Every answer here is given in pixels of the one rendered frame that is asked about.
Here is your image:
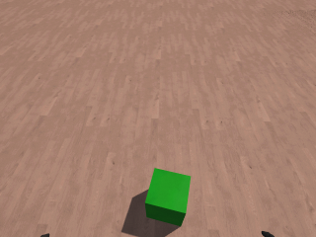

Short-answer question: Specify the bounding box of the carton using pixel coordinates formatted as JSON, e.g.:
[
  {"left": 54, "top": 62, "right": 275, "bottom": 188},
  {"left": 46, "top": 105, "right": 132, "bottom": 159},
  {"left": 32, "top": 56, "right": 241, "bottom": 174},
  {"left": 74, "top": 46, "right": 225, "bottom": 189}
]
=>
[{"left": 145, "top": 168, "right": 191, "bottom": 226}]

